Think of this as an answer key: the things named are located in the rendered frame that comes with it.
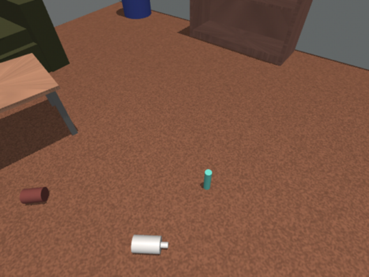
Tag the sofa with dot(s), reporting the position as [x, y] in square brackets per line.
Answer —
[25, 27]

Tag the bookshelf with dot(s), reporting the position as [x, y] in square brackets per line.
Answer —
[265, 29]

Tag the coffee table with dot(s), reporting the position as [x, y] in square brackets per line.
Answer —
[24, 79]

